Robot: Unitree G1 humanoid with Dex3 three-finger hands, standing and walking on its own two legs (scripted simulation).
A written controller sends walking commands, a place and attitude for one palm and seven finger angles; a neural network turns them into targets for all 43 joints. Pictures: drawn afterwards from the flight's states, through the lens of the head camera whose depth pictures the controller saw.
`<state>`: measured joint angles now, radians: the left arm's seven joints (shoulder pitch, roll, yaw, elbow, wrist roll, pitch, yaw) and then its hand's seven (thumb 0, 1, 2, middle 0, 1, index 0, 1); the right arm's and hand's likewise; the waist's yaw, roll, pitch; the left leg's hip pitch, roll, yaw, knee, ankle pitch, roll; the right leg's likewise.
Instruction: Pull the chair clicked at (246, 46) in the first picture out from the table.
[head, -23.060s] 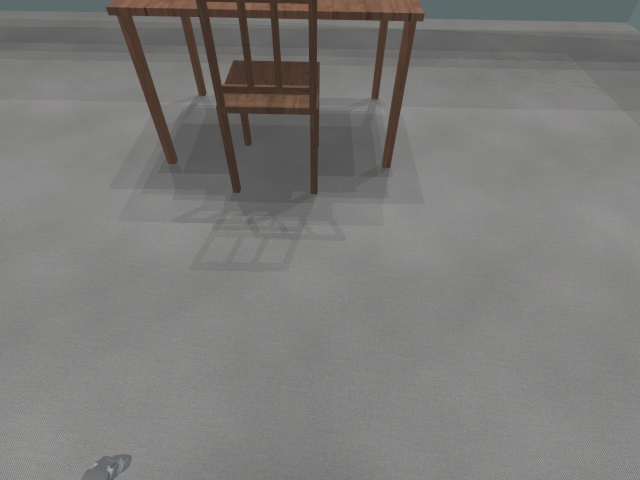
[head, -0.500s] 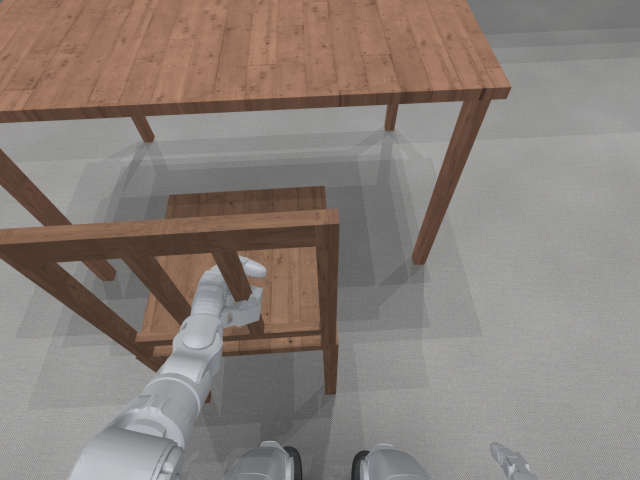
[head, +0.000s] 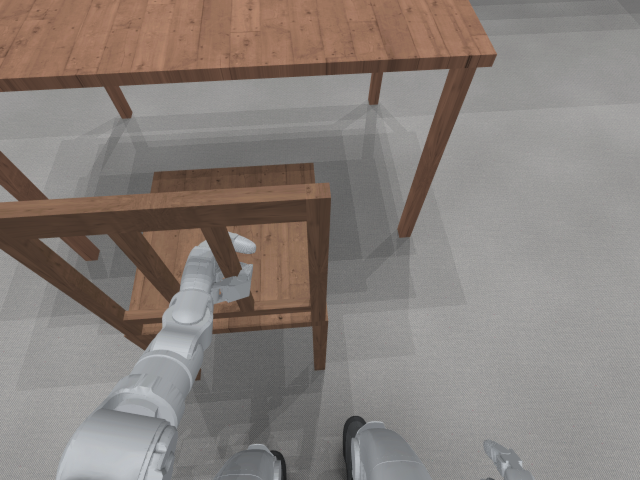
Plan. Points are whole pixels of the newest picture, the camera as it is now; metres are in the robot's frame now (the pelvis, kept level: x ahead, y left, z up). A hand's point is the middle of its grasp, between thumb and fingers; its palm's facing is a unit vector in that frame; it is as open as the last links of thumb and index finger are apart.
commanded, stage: step backward, pulling the chair out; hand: left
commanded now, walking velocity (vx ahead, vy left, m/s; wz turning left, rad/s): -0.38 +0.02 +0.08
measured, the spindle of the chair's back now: (161, 277) +0.40 +0.23 -0.07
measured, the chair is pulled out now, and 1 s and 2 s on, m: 0.22 0.28 0.28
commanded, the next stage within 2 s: none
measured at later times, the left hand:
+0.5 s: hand (236, 307) +0.34 +0.11 -0.05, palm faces -0.02 -0.98 -0.20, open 5.7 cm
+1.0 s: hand (232, 318) +0.32 +0.12 -0.05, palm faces -0.04 -0.98 -0.18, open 5.6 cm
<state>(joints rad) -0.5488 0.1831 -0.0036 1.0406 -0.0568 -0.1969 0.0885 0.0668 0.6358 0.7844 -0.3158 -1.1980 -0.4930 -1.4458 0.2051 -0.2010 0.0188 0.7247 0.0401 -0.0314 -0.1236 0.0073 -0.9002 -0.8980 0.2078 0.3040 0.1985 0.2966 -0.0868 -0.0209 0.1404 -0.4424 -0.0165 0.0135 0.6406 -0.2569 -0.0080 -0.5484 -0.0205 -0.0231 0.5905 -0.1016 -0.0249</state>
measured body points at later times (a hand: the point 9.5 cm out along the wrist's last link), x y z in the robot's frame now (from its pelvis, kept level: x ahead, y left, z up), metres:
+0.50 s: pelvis -0.02 -0.01 -0.01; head +0.04 -0.03 +0.44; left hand +0.33 +0.16 -0.04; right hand +0.07 -0.27 -0.14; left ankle +0.02 +0.13 -0.71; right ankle +0.12 -0.10 -0.72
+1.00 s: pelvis -0.04 +0.00 +0.00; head +0.04 -0.01 +0.44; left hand +0.32 +0.17 -0.04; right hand +0.05 -0.24 -0.15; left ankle -0.08 +0.13 -0.72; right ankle +0.11 -0.10 -0.72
